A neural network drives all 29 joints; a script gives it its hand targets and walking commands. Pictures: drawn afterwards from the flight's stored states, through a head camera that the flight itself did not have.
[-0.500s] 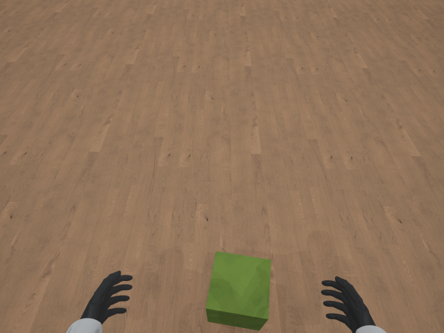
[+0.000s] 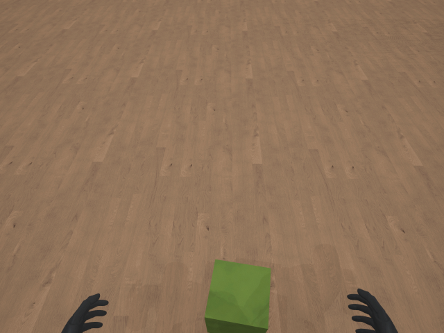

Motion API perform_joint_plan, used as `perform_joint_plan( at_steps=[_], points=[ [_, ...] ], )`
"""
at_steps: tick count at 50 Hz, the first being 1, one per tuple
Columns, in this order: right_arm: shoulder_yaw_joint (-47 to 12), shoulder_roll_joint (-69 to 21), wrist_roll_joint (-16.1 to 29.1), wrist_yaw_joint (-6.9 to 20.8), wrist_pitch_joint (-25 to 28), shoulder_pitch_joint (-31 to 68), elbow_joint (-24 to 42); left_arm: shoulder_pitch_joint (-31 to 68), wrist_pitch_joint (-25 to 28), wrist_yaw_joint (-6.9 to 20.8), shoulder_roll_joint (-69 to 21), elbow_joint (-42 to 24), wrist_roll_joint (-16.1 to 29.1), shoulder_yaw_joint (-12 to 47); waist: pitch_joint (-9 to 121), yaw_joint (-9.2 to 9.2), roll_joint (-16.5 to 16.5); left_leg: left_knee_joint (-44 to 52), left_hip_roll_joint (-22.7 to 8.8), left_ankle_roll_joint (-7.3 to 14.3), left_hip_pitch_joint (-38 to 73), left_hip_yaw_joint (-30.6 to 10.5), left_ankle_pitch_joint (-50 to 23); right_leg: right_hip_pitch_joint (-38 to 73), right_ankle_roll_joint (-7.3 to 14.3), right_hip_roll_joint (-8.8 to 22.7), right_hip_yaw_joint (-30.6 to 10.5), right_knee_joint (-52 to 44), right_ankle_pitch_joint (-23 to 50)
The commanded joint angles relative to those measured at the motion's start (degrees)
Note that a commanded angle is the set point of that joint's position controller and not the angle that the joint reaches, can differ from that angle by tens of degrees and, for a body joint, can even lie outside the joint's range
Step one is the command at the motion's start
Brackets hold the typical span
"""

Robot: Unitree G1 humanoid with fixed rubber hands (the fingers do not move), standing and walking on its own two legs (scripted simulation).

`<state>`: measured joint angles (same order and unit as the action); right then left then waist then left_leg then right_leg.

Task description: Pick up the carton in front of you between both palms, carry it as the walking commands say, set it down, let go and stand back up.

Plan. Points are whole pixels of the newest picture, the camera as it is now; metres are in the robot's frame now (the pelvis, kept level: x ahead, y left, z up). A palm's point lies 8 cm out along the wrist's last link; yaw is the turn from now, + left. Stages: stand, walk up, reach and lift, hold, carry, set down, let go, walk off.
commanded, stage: stand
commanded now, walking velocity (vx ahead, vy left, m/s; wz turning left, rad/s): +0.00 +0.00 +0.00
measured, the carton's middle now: (237, 301) +0.35 -0.05 -0.65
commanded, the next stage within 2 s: none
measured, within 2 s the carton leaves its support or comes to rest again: neither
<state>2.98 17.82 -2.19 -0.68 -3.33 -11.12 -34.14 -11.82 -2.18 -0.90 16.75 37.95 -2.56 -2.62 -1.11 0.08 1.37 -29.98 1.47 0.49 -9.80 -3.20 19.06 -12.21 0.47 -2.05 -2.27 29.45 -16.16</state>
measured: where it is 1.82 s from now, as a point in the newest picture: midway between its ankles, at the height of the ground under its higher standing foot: outside the picture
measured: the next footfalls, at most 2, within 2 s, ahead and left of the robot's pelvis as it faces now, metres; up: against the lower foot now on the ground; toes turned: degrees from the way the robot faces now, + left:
none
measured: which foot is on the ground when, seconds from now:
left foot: down 0.00-1.00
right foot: down 0.00-1.00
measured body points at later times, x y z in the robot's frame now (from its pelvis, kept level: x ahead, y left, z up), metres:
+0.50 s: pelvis +0.01 -0.01 +0.00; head +0.01 -0.02 +0.45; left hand +0.13 +0.29 -0.10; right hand +0.14 -0.30 -0.10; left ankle -0.03 +0.12 -0.74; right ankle +0.00 -0.12 -0.74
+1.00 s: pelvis -0.01 -0.01 +0.01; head -0.01 -0.01 +0.46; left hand +0.09 +0.30 -0.10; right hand +0.11 -0.31 -0.10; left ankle -0.03 +0.12 -0.74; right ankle +0.00 -0.12 -0.74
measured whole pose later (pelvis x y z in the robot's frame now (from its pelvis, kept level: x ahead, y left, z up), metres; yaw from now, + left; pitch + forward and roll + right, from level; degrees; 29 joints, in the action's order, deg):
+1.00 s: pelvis -0.01 -0.01 +0.01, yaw +1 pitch -2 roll +0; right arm 0.1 21.7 -1.3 -1.3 0.7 -9.5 -53.2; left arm -7.6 0.3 -0.6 20.7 56.4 -1.3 -1.3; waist -1.2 -0.5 1.0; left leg -21.4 1.0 -0.2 -5.0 -4.1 13.9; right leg -7.3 1.0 -1.6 -1.1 21.5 -11.7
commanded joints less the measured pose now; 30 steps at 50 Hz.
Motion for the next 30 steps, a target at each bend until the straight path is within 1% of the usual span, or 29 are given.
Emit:
perform_joint_plan(
  at_steps=[1, 6, 17, 23, 30],
  points=[
    [1.49, 7.05, -0.03, -0.28, 2.47, 2.78, 2.13, 2.71, 1.91, -0.31, 7.85, -2.16, -0.03, -1.87, 4.07, -0.06, -1.43, 4.2, -4.0, -0.85, -0.29, -3.11, -12.35, 0.45, -0.14, 4.89, -3.37, -4.72, 11.64],
    [1.12, 8.63, -0.02, -0.61, 3.33, 1.96, -1.36, 2.7, 2.5, -0.58, 9.44, 1.06, 0.1, -1.76, 4.11, 0.02, -1.68, 4.48, -4.57, -0.49, 0.84, -3.83, -15.52, 1.6, 0.27, 5.59, -3.89, -4.99, 14.56],
    [0.12, 10.23, 0.35, -1.0, 3.92, 1.77, -6.3, 3.59, 2.94, -0.61, 11.27, 5.89, 0.57, -1.46, 3.36, -0.21, -1.34, 5.59, -5.27, -0.36, 1.19, -4.49, -18.89, 4.93, 0.43, 6.4, -4.24, -5.79, 18.55],
    [-0.25, 10.71, 0.53, -1.18, 4.06, 2.14, -8.33, 4.52, 2.95, -0.55, 11.59, 8.11, 0.73, -1.2, 3.07, -0.31, -0.98, 6.71, -5.58, -0.39, 1.57, -4.72, -19.27, 6.02, 0.42, 6.64, -4.3, -6.63, 18.73],
    [-0.52, 11.43, 0.61, -1.22, 4.24, 2.64, -10.71, 5.52, 2.95, -0.38, 12.0, 10.54, 0.9, -1.0, 2.38, -0.42, -0.93, 8.48, -5.99, -0.2, 1.84, -5.09, -17.86, 6.33, 0.57, 6.94, -4.52, -8.11, 16.97]
  ],
)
